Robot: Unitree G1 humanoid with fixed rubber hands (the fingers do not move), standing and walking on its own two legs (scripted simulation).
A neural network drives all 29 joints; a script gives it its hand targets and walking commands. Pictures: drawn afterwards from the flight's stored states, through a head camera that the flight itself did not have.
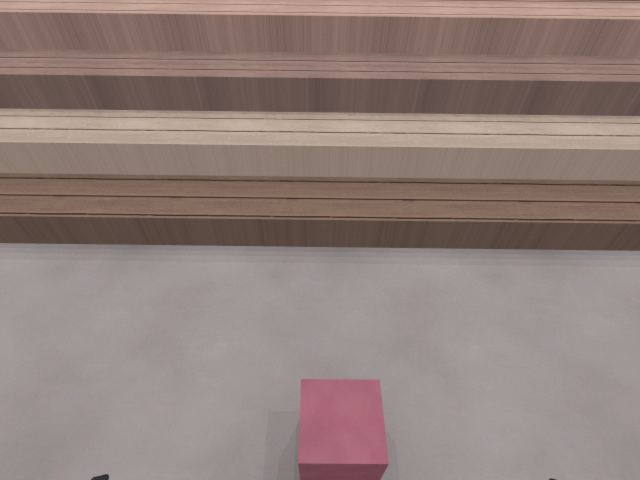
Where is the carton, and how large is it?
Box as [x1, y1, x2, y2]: [298, 379, 388, 479]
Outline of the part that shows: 301,379 298,454 300,479 379,479 388,464 379,380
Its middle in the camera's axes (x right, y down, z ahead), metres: +0.06 +0.53 +1.05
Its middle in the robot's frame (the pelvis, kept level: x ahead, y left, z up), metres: +0.38 -0.05 -0.66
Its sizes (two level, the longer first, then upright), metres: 0.210 0.200 0.250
